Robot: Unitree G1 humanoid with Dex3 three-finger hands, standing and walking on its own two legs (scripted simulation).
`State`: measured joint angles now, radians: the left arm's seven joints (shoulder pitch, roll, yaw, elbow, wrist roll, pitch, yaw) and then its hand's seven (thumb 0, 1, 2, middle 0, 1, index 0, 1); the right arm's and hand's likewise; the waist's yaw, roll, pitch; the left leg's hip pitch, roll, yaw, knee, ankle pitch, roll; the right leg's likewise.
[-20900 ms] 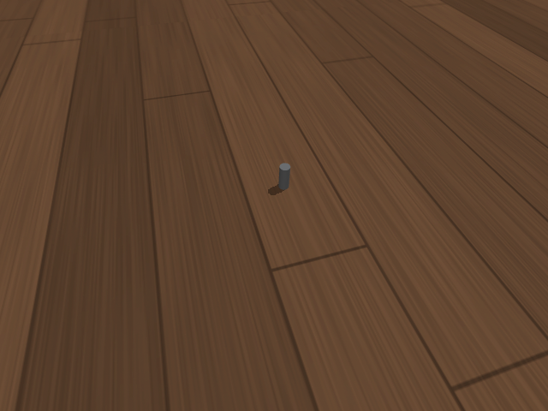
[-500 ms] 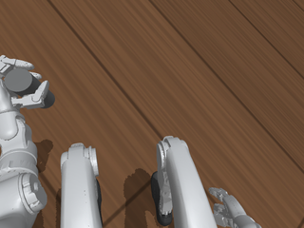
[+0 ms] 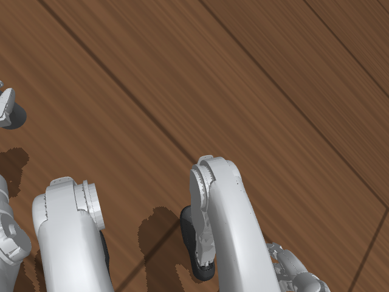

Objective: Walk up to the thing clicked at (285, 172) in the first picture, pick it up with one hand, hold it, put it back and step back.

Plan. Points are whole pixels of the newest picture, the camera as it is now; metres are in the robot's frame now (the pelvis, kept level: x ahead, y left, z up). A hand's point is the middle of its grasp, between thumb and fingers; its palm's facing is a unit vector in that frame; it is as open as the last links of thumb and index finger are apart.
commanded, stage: crouch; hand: left
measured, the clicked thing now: out of the picture +0.47 +0.30 -0.11
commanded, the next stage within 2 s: lower in 0.34 s
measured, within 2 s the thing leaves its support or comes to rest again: rests again in 1.50 s
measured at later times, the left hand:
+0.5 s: hand out of the picture +0.48 +0.30 -0.12, palm faces +0.37 -0.93 -0.04, open 7.5 cm
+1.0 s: hand (8, 112) +0.48 +0.30 -0.19, palm faces +0.38 -0.92 -0.04, open 7.5 cm
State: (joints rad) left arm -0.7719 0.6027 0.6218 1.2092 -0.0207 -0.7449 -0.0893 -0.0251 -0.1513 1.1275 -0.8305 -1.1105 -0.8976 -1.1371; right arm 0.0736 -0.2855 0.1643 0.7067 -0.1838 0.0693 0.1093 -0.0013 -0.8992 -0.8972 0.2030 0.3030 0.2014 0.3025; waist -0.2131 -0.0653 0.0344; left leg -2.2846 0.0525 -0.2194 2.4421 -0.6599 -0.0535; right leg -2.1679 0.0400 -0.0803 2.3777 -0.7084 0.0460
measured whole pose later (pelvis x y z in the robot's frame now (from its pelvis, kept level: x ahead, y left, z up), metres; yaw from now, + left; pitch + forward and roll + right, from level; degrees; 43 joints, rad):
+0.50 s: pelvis +0.00 +0.00 -0.02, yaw -3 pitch +24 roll -11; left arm -0.75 0.70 0.61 1.22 -0.05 -0.78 -0.08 -0.02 -0.15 1.13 -0.83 -1.11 -0.90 -1.13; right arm 0.00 -0.32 0.26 0.66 -0.23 0.09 0.12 0.00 -0.90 -0.90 0.20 0.30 0.20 0.30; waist -0.23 -0.13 0.13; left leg -2.30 0.04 -0.29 2.54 -0.69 -0.06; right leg -2.16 0.06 -0.13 2.43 -0.72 0.06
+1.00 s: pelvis +0.00 +0.01 -0.03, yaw -6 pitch +19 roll -15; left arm -0.77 0.88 0.60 1.41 -0.05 -0.91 -0.02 -0.02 -0.16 1.13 -0.84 -1.10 -0.91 -1.12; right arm -0.10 -0.35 0.44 0.59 -0.31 0.09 0.12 0.00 -0.92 -0.90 0.20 0.30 0.20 0.30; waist -0.27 -0.23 0.26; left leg -2.27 0.04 -0.38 2.61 -0.71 -0.06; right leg -2.10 0.09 -0.18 2.44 -0.70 0.08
